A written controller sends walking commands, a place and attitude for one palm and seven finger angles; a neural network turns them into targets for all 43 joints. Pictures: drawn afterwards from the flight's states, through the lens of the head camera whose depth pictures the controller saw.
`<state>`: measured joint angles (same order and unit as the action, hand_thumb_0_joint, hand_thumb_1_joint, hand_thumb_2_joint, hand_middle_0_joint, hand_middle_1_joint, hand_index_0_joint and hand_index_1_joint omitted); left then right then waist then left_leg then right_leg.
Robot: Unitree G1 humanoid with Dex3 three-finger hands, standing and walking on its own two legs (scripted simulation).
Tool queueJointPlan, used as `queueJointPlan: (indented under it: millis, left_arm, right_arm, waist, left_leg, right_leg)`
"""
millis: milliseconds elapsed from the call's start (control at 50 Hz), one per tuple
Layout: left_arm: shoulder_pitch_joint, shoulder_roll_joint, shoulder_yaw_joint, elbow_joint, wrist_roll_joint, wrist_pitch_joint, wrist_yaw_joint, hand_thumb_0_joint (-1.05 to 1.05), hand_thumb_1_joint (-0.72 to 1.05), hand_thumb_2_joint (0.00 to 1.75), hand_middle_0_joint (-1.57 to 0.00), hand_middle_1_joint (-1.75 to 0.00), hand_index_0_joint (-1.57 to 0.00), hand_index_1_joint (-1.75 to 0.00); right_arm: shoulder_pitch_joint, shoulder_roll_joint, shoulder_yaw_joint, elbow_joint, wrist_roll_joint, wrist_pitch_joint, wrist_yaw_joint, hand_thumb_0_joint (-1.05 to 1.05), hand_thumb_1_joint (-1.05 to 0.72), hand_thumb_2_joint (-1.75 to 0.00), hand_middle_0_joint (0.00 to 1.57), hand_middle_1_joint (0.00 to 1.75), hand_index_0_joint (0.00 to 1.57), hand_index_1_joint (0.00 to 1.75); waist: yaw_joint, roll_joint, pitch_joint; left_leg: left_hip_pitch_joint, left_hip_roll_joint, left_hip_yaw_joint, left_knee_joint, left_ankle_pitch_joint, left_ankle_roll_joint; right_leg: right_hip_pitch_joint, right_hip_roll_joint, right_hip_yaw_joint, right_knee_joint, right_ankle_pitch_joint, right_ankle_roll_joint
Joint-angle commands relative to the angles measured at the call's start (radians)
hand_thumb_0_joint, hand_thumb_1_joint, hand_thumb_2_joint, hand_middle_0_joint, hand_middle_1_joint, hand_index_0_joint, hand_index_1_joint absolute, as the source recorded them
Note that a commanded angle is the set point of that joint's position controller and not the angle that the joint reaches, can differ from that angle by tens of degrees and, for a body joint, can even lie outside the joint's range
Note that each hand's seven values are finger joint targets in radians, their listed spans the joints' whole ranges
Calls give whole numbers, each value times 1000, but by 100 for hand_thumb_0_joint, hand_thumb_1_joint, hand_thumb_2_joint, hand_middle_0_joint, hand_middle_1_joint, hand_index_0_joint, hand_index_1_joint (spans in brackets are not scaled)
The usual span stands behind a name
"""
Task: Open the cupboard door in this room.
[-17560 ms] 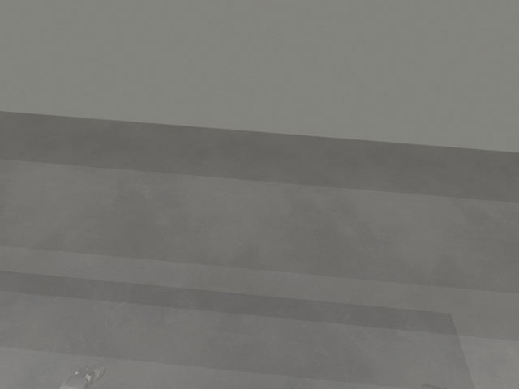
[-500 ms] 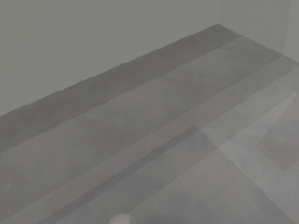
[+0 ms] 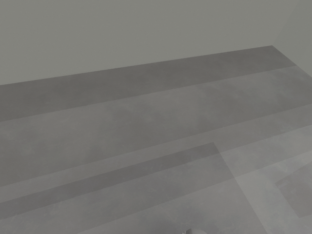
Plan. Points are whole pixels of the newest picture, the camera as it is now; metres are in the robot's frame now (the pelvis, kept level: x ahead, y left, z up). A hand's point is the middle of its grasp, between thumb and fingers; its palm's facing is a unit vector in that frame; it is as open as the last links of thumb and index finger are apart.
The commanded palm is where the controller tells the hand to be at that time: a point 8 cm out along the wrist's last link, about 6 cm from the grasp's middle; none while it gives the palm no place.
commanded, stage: turn or walk to find it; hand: left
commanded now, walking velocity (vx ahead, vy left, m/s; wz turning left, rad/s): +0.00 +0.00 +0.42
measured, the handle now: out of the picture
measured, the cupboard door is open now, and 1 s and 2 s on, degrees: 0 0 0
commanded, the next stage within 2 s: stand and wait in 1.18 s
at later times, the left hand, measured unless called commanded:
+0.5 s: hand out of the picture +0.02 +0.13 -0.15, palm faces +0.24 -0.93 -0.26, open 7.3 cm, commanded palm none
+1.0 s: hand out of the picture -0.12 +0.19 -0.18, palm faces +0.47 -0.85 -0.24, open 7.4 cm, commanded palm none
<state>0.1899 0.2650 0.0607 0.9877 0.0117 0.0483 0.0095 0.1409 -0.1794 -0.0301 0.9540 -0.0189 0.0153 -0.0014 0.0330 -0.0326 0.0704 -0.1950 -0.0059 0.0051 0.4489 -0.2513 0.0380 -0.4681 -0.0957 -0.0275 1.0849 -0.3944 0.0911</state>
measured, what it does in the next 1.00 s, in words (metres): steps on the spot, turning left: right foot, then left foot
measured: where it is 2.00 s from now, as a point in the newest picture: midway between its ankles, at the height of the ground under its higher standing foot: outside the picture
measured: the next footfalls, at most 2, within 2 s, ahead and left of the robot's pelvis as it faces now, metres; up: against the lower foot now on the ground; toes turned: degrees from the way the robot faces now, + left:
right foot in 0.24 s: +0.04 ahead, -0.14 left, +0.00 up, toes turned +2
left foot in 0.74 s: -0.06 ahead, +0.09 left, +0.00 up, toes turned +24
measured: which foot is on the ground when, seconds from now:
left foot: down 0.00-0.24, up 0.26-0.72, down 0.74-1.00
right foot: up 0.00-0.22, down 0.24-0.74, up 0.76-1.00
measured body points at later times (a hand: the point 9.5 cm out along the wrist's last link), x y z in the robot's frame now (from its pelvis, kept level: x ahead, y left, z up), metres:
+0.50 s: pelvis -0.02 -0.06 +0.00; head +0.01 -0.09 +0.45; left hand +0.01 +0.18 -0.13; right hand +0.05 -0.31 -0.17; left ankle -0.09 +0.10 -0.65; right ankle +0.00 -0.15 -0.74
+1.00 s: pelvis -0.07 -0.02 +0.00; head -0.05 +0.00 +0.45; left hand -0.14 +0.24 -0.16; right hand +0.12 -0.20 -0.13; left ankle -0.10 +0.07 -0.74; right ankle -0.02 -0.17 -0.67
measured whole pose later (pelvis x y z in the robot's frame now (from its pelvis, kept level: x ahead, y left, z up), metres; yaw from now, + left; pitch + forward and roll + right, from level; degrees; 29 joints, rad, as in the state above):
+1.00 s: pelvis -0.07 -0.02 +0.00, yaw +25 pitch -1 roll -1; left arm 0.21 0.26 0.06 0.99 0.01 0.05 0.01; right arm 0.14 -0.19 -0.03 0.95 -0.02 0.02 0.00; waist 0.03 -0.03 0.07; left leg -0.22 -0.01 0.00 0.46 -0.22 0.04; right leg -0.45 -0.09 -0.03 1.04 -0.41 0.08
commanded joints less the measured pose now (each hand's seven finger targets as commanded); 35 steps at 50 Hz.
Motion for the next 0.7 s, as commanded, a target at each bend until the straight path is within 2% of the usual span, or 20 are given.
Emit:
queueJointPlan:
  millis: [0, 60, 120, 140, 160, 180, 200, 220, 240, 260, 280, 300, 320, 360, 400, 480, 600, 640, 660, 680]
  left_arm:
    - [-44, 52, 8, -89, 1, -16, 8, 0, 90, 90, -20, -30, -20, -30]
    - [-78, 40, 5, -110, -2, -18, 9, 0, 90, 90, -20, -30, -20, -30]
    - [-56, 34, 3, -114, -7, -27, 11, 0, 90, 90, -20, -30, -20, -30]
    - [-32, 32, 5, -110, -10, -30, 11, 0, 90, 90, -20, -30, -20, -30]
    - [1, 38, 6, -103, -11, -36, 12, 0, 90, 90, -20, -30, -20, -30]
    - [44, 48, 10, -89, -9, -43, 13, 0, 90, 90, -20, -30, -20, -30]
    - [83, 96, 17, -84, -1, -55, 18, 0, 90, 90, -20, -30, -20, -30]
    - [98, 188, 36, -83, 14, -64, 27, 0, 90, 90, -20, -30, -20, -30]
    - [108, 201, 34, -94, 8, -59, 27, 0, 90, 90, -20, -30, -20, -30]
    - [47, 158, 33, -108, 3, -60, 30, 0, 90, 90, -20, -30, -20, -30]
    - [-20, 135, 31, -125, 2, -57, 30, 0, 90, 90, -20, -30, -20, -30]
    - [-54, 112, 19, -135, 1, -55, 27, 0, 90, 90, -20, -30, -20, -30]
    - [-79, 84, 13, -142, -1, -55, 27, 0, 90, 90, -20, -30, -20, -30]
    - [-41, 71, 9, -135, 1, -65, 24, 0, 90, 90, -20, -30, -20, -30]
    - [6, 74, 11, -120, 2, -68, 24, 0, 90, 90, -20, -30, -20, -30]
    - [59, 95, 18, -99, 10, -64, 26, 0, 90, 90, -20, -30, -20, -30]
    - [111, 145, 34, -63, 19, -55, 23, 0, 90, 90, -20, -30, -20, -30]
    - [96, 153, 38, -55, 19, -52, 22, 0, 90, 90, -20, -30, -20, -30]
    - [84, 156, 37, -54, 16, -49, 21, 0, 90, 90, -20, -30, -20, -30]
    - [69, 150, 38, -56, 10, -45, 19, 0, 90, 90, -20, -30, -20, -30]
  right_arm:
    - [99, -212, -63, -32, -1, -11, -16, 0, -90, -90, 20, 30, 20, 30]
    - [100, -216, -70, -35, -6, -5, -14, 0, -90, -90, 20, 30, 20, 30]
    - [86, -219, -74, -41, -9, 0, -14, 0, -90, -90, 20, 30, 20, 30]
    - [77, -218, -76, -44, -9, 1, -13, 0, -90, -90, 20, 30, 20, 30]
    - [72, -215, -76, -47, -6, 2, -12, 0, -90, -90, 20, 30, 20, 30]
    - [57, -206, -76, -50, 0, 2, -11, 0, -90, -90, 20, 30, 20, 30]
    - [70, -166, -73, -53, 9, 0, -5, 0, -90, -90, 20, 30, 20, 30]
    - [83, -97, -59, -74, 13, 0, 0, 0, -90, -90, 20, 30, 20, 30]
    - [47, -135, -70, -86, 6, 10, -4, 0, -90, -90, 20, 30, 20, 30]
    - [72, -148, -76, -61, 1, 26, -3, 0, -90, -90, 20, 30, 20, 30]
    - [88, -144, -79, -39, -2, 37, 2, 0, -90, -90, 20, 30, 20, 30]
    - [104, -140, -80, -20, -5, 41, 9, 0, -90, -90, 20, 30, 20, 30]
    - [136, -132, -80, -4, -5, 43, 13, 0, -90, -90, 20, 30, 20, 30]
    - [147, -122, -73, 4, -5, 43, 17, 0, -90, -90, 20, 30, 20, 30]
    - [131, -126, -72, 4, -4, 45, 16, 0, -90, -90, 20, 30, 20, 30]
    - [73, -118, -63, -8, -3, 46, 15, 0, -90, -90, 20, 30, 20, 30]
    - [1, -96, -41, -32, 10, 26, 12, 0, -90, -90, 20, 30, 20, 30]
    - [31, -94, -39, -30, 13, 18, 9, 0, -90, -90, 20, 30, 20, 30]
    - [56, -100, -40, -23, 13, 15, 8, 0, -90, -90, 20, 30, 20, 30]
    - [86, -112, -41, -18, 11, 9, 9, 0, -90, -90, 20, 30, 20, 30]
  waist:
    - [-62, 171, -80]
    - [-71, 188, -77]
    - [-60, 203, -104]
    - [-49, 212, -114]
    - [-32, 193, -132]
    - [-6, 165, -151]
    - [5, 53, -179]
    - [12, -233, -173]
    - [29, -219, -144]
    - [-4, -154, -111]
    - [-28, -155, -56]
    - [-48, -111, -23]
    - [-67, -103, -18]
    - [-57, -128, -29]
    - [-39, -147, -43]
    - [-13, -119, -38]
    - [26, -150, -91]
    - [5, -165, -112]
    - [-13, -155, -115]
    - [-38, -119, -128]
  left_leg:
    - [130, 249, -237, -101, 540, 129]
    - [96, 245, -269, -86, 510, 136]
    - [62, 228, -308, -48, 555, 130]
    - [35, 217, -311, -33, 544, 122]
    - [3, 197, -313, -6, 508, 105]
    - [-50, 166, -294, 35, 417, 70]
    - [-171, 103, -240, 113, 214, 12]
    - [-364, -41, -82, 324, -189, -61]
    - [-352, -37, -79, 515, -371, -65]
    - [-334, -9, -121, 648, -305, -62]
    - [-340, 5, -115, 722, -254, -65]
    - [-344, 14, -97, 766, -196, -71]
    - [-346, 27, -83, 778, -149, -78]
    - [-351, 27, -61, 781, -97, -96]
    - [-355, 39, -54, 766, -94, -108]
    - [-334, 55, -27, 646, -144, -118]
    - [-223, 48, 49, 356, -231, -102]
    - [-158, 38, 72, 231, -191, -92]
    - [-94, 35, 85, 160, -122, -88]
    - [-9, 35, 79, 38, -16, -79]
  right_leg:
    - [-70, 0, 11, -70, -22, 12]
    - [-14, 19, 4, -183, -57, 4]
    - [93, 52, -11, -348, -47, -10]
    - [142, 60, -15, -417, -11, -15]
    - [212, 66, -19, -512, 71, -19]
    - [314, 53, -26, -647, 192, -22]
    - [467, -43, 54, -740, 279, -41]
    - [567, -296, 300, -770, 395, -136]
    - [419, -405, 352, -777, 492, -235]
    - [323, -360, 289, -806, 353, -255]
    - [253, -315, 247, -831, 223, -237]
    - [232, -260, 182, -823, 194, -210]
    - [233, -229, 112, -809, 228, -187]
    - [276, -196, 44, -794, 324, -173]
    - [311, -210, 39, -792, 344, -185]
    - [340, -246, 33, -785, 363, -212]
    - [400, -281, 3, -704, 545, -246]
    - [394, -281, -14, -659, 567, -231]
    - [353, -276, -37, -635, 528, -207]
    - [310, -249, -72, -578, 479, -166]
